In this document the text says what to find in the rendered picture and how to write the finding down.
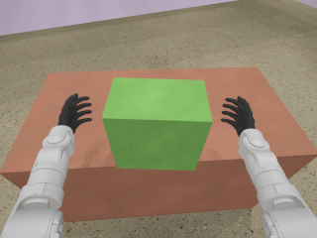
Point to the left robot forearm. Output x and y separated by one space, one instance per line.
44 189

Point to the left robot hand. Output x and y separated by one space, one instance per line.
69 115

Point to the right robot hand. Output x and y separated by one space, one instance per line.
243 117

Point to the right robot forearm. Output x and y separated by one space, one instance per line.
273 188

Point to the carton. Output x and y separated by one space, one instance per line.
157 123

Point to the right robot upper arm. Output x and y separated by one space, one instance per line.
294 222

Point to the left robot upper arm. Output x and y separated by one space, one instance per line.
35 223

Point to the pedestal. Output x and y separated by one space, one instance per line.
95 189

